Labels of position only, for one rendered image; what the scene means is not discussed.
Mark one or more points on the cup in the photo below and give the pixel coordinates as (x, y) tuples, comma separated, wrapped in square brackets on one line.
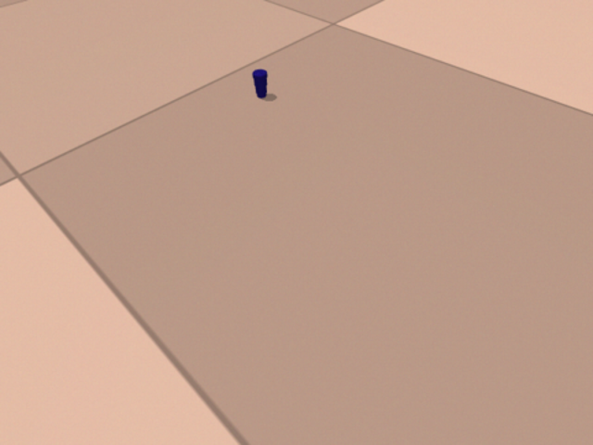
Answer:
[(260, 81)]

